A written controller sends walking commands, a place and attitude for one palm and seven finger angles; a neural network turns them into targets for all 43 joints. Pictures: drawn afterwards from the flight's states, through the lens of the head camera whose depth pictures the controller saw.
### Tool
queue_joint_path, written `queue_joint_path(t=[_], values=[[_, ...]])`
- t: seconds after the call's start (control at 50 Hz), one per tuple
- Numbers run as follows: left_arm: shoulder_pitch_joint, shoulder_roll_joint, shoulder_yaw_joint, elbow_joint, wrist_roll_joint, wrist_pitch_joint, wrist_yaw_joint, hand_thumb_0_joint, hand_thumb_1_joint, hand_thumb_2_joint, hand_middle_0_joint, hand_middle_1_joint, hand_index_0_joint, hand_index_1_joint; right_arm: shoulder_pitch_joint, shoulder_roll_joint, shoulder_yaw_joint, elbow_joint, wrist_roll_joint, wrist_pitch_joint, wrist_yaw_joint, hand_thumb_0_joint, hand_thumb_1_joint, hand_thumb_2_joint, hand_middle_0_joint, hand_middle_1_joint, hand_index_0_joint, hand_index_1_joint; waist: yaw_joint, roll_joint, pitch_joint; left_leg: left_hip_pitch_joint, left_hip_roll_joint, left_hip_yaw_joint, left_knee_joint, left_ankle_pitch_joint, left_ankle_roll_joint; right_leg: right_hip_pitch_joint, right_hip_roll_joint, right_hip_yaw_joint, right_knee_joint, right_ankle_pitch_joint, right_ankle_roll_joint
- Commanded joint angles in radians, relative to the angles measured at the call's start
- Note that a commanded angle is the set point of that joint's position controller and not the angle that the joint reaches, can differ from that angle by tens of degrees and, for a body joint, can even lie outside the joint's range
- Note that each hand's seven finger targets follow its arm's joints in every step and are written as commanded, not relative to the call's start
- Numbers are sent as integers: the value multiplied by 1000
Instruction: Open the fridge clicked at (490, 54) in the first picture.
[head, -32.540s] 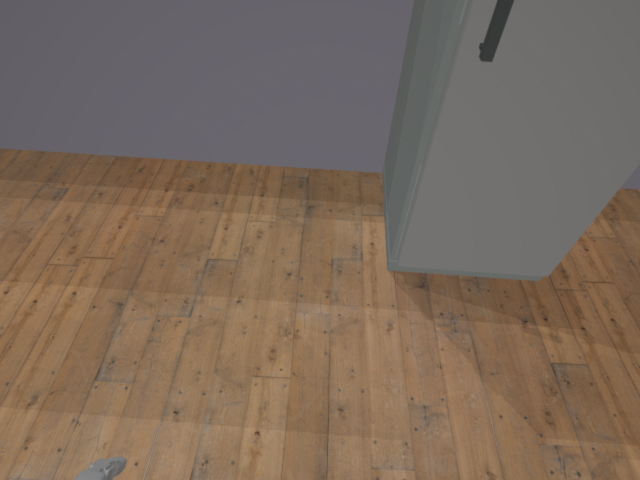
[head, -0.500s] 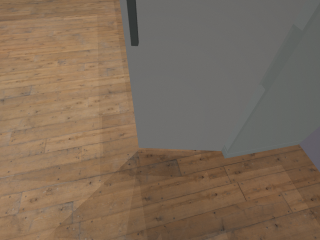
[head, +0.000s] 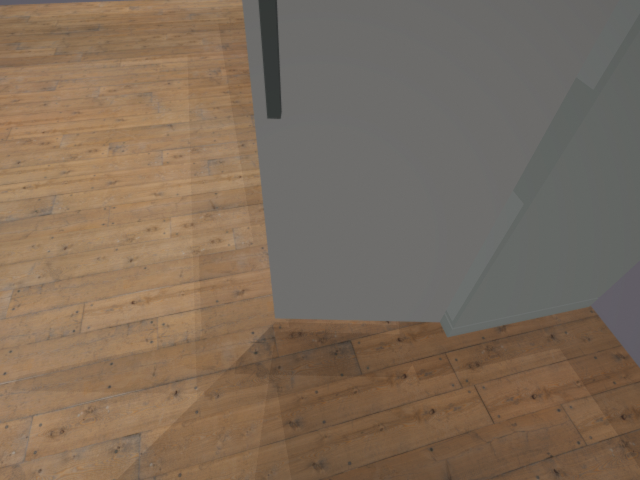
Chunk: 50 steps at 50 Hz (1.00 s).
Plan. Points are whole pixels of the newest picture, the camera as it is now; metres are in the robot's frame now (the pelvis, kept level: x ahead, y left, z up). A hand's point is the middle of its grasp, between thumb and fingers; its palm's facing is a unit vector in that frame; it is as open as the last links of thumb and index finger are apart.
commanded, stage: let the arm hang, fingers relaxed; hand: left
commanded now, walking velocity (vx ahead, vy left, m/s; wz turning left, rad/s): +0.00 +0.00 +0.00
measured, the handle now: (271, 34) +0.67 +0.11 +0.23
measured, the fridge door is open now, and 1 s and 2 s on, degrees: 76 76 76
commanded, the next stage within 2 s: look to check the result in 0.04 s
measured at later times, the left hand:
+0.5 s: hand out of the picture -0.01 +0.17 -0.18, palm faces -0.02 -0.98 -0.18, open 7.4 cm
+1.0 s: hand out of the picture -0.01 +0.16 -0.18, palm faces -0.02 -0.98 -0.19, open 7.4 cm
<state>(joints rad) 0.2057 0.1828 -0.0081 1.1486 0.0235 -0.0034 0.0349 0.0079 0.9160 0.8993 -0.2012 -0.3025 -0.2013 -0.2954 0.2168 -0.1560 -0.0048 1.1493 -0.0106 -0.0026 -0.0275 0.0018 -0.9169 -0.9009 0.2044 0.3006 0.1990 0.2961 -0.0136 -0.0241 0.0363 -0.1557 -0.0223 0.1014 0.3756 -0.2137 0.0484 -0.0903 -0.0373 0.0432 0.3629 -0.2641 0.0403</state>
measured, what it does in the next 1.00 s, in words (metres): stands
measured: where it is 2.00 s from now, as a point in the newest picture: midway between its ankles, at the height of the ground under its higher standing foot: outside the picture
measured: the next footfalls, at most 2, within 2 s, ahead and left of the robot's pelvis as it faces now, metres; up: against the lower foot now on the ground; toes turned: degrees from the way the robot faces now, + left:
none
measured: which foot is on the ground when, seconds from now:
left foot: down 0.00-1.00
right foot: down 0.00-1.00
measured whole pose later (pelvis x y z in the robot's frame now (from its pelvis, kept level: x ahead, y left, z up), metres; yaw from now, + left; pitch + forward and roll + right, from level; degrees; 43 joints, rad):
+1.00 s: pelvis -0.01 -0.01 +0.00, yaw +0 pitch -1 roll +0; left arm 0.25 0.15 -0.01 1.16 0.02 -0.01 0.04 0.01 0.91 0.90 -0.20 -0.30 -0.20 -0.30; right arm 0.25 -0.14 -0.01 1.16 -0.01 0.00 -0.03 0.00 -0.91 -0.90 0.20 0.30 0.20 0.30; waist -0.01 -0.01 0.05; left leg -0.16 -0.01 0.10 0.37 -0.20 0.04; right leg -0.10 -0.02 0.04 0.36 -0.26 0.03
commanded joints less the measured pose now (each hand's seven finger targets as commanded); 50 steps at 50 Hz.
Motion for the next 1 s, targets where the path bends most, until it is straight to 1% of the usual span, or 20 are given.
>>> queue_joint_path(t=[0.0, 0.04, 0.1, 0.14, 0.18, 0.24, 0.32, 0.34, 0.4, 0.44, 0.52, 0.54, 0.62, 0.64, 0.72, 0.74, 0.78, 0.84, 0.86, 0.98], values=[[71, 96, 12, -18, -6, -4, 7, 0, 900, 900, -200, -300, -200, -300, 53, -118, -19, -21, -3, -7, -8, 0, -900, -900, 200, 300, 200, 300, 5, 46, 3, 62, 145, -111, -66, 242, -14, -75, -62, 18, -43, 182, -52], [82, 98, 12, -17, -6, -5, 8, 0, 900, 900, -200, -300, -200, -300, 62, -120, -19, -22, -1, -7, -8, 0, -900, -900, 200, 300, 200, 300, 6, 22, -10, 71, 145, -113, -62, 252, -12, -68, -62, 15, -45, 191, -52], [84, 92, 11, -11, -6, -5, 9, 0, 900, 900, -200, -300, -200, -300, 66, -116, -19, -18, -2, -8, -10, 0, -900, -900, 200, 300, 200, 300, 3, 42, -6, 76, 144, -109, -62, 260, -12, -71, -63, 17, -43, 194, -52], [95, 94, 12, -10, -6, -5, 9, 0, 900, 900, -200, -300, -200, -300, 75, -116, -19, -17, 0, -8, -10, 0, -900, -900, 200, 300, 200, 300, 4, 26, -15, 82, 145, -110, -58, 264, -10, -66, -61, 15, -43, 197, -52], [97, 88, 11, -8, -6, -4, 10, 0, 900, 900, -200, -300, -200, -300, 75, -111, -19, -15, -1, -8, -11, 0, -900, -900, 200, 300, 200, 300, 3, 33, -4, 79, 143, -109, -60, 258, -10, -71, -63, 15, -43, 195, -52], [108, 84, 10, -2, -5, -5, 10, 0, 900, 900, -200, -300, -200, -300, 81, -108, -20, -15, 0, -6, -11, 0, -900, -900, 200, 300, 200, 300, 3, 18, 0, 73, 142, -111, -62, 230, -8, -73, -60, 17, -48, 184, -53], [107, 78, 9, 0, -5, -3, 10, 0, 900, 900, -200, -300, -200, -300, 84, -102, -20, -11, -1, -6, -11, 0, -900, -900, 200, 300, 200, 300, 2, 34, 30, 56, 140, -109, -75, 192, -10, -87, -59, 20, -49, 164, -53], [119, 80, 10, 0, -5, -5, 11, 0, 900, 900, -200, -300, -200, -300, 88, -104, -21, -13, 1, -6, -11, 0, -900, -900, 200, 300, 200, 300, 3, 24, 4, 69, 141, -110, -69, 202, -8, -77, -60, 21, -50, 172, -54], [116, 72, 8, 3, -5, -4, 11, 0, 900, 900, -200, -300, -200, -300, 89, -100, -20, -10, -2, -6, -12, 0, -900, -900, 200, 300, 200, 300, 1, 30, 20, 61, 140, -109, -71, 193, -9, -86, -60, 22, -49, 168, -55], [123, 75, 10, 3, -5, -6, 11, 0, 900, 900, -200, -300, -200, -300, 93, -102, -21, -13, 1, -8, -12, 0, -900, -900, 200, 300, 200, 300, 3, 18, 4, 71, 142, -110, -66, 211, -8, -81, -59, 20, -47, 175, -53], [120, 70, 9, 3, -4, -4, 10, 0, 900, 900, -200, -300, -200, -300, 87, -97, -21, -12, -1, -6, -12, 0, -900, -900, 200, 300, 200, 300, 2, 43, 36, 54, 139, -106, -76, 170, -11, -98, -60, 22, -50, 157, -54], [123, 74, 10, 2, -4, -5, 11, 0, 900, 900, -200, -300, -200, -300, 93, -98, -21, -13, 1, -6, -12, 0, -900, -900, 200, 300, 200, 300, 2, 27, 21, 56, 140, -108, -72, 174, -10, -90, -57, 24, -50, 162, -54], [118, 69, 10, 2, -4, -6, 11, 0, 900, 900, -200, -300, -200, -300, 91, -96, -22, -14, -1, -7, -12, 0, -900, -900, 200, 300, 200, 300, 1, 24, 22, 59, 141, -108, -72, 180, -10, -94, -59, 26, -48, 168, -55], [123, 74, 11, -1, -4, -8, 11, 0, 900, 900, -200, -300, -200, -300, 92, -101, -23, -16, 1, -7, -12, 0, -900, -900, 200, 300, 200, 300, 3, 8, 4, 66, 142, -107, -64, 187, -10, -86, -58, 27, -50, 177, -54], [113, 69, 10, -2, -5, -7, 11, 0, 900, 900, -200, -300, -200, -300, 89, -97, -22, -14, -2, -7, -12, 0, -900, -900, 200, 300, 200, 300, 1, 26, 24, 57, 141, -105, -69, 185, -12, -94, -58, 30, -50, 180, -56], [118, 75, 11, -2, -4, -8, 11, 0, 900, 900, -200, -300, -200, -300, 91, -100, -22, -16, 1, -7, -11, 0, -900, -900, 200, 300, 200, 300, 3, 27, 8, 63, 142, -104, -64, 186, -12, -87, -58, 30, -51, 180, -56], [111, 72, 11, -3, -5, -7, 11, 0, 900, 900, -200, -300, -200, -300, 86, -94, -22, -13, -1, -6, -11, 0, -900, -900, 200, 300, 200, 300, 2, 36, 32, 48, 139, -106, -72, 159, -14, -97, -58, 31, -55, 161, -57], [115, 75, 12, -5, -4, -9, 11, 0, 900, 900, -200, -300, -200, -300, 90, -98, -23, -14, 1, -7, -11, 0, -900, -900, 200, 300, 200, 300, 3, 28, 15, 55, 141, -106, -67, 173, -13, -89, -57, 32, -55, 173, -57], [109, 75, 11, -5, -4, -8, 10, 0, 900, 900, -200, -300, -200, -300, 86, -96, -22, -13, 0, -6, -11, 0, -900, -900, 200, 300, 200, 300, 2, 24, 31, 47, 140, -106, -70, 162, -15, -96, -58, 32, -56, 168, -57], [106, 78, 11, -6, -5, -9, 10, 0, 900, 900, -200, -300, -200, -300, 86, -97, -22, -13, -1, -6, -11, 0, -900, -900, 200, 300, 200, 300, 1, 21, 21, 53, 141, -107, -70, 165, -15, -95, -57, 36, -55, 173, -58]])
